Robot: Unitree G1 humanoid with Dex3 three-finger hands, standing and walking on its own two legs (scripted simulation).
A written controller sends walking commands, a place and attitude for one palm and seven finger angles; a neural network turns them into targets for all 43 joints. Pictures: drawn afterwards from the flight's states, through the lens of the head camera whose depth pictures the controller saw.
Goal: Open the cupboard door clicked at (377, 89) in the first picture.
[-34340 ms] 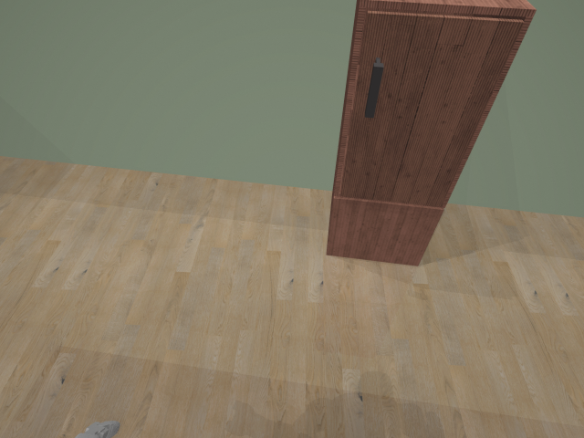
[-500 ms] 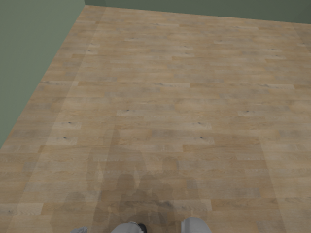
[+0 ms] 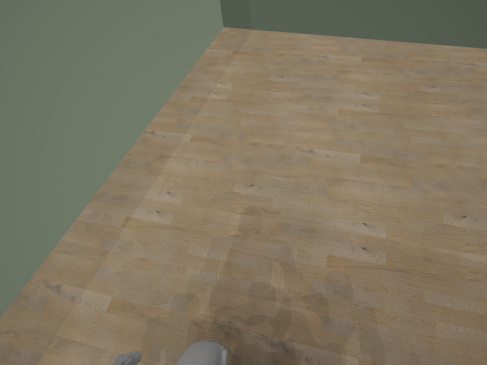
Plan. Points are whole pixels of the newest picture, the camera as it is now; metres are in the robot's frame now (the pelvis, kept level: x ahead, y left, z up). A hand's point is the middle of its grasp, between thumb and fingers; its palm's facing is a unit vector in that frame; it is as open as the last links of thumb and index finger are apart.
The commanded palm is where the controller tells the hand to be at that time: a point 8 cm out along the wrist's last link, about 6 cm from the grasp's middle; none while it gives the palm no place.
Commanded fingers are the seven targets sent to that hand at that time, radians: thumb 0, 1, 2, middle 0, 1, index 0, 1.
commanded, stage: turn to face it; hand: left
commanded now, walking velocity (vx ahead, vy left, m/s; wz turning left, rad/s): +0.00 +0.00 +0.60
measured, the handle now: out of the picture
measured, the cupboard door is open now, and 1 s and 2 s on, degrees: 50 50 50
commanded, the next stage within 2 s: none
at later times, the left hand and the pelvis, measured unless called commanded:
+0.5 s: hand out of the picture -0.09 +0.23 -0.19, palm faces +0.39 -0.89 -0.25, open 7.4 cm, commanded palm none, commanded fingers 0.00 0.90 0.90 -0.20 -0.30 -0.20 -0.30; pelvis -0.03 +0.02 -0.02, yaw +20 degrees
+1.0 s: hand out of the picture -0.03 +0.19 -0.15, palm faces +0.53 -0.80 -0.29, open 7.3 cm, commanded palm none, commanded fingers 0.00 0.90 0.90 -0.20 -0.30 -0.20 -0.30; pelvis -0.01 -0.03 +0.00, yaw +36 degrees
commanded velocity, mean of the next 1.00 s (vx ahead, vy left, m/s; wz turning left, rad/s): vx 0.00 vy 0.00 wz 0.60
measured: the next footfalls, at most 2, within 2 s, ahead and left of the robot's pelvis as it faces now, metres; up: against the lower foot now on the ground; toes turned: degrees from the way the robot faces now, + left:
left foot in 0.40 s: +0.00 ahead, +0.13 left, +0.00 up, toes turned +23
right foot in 0.86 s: +0.06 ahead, -0.11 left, +0.00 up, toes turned +30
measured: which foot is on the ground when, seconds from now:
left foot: up 0.00-0.38, down 0.40-0.86, up 0.88-1.00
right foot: down 0.00-0.40, up 0.42-0.84, down 0.86-1.00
